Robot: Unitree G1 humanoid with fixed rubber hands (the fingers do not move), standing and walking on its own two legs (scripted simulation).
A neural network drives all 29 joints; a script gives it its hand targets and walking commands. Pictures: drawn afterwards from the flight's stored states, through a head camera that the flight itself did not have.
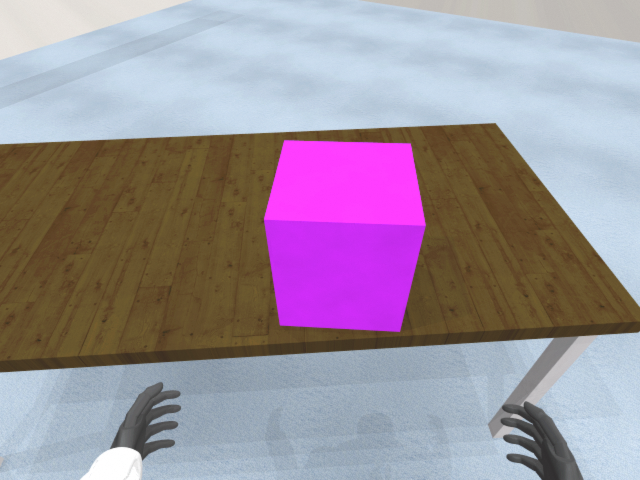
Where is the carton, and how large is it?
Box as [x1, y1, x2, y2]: [264, 140, 425, 331]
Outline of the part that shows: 284,140 264,217 280,325 399,331 425,226 410,144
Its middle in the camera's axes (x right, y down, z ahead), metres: +0.04 +0.00 +0.67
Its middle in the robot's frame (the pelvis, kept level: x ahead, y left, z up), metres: +0.51 -0.01 +0.01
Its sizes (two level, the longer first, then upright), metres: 0.210 0.200 0.250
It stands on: a table, 0.66 m high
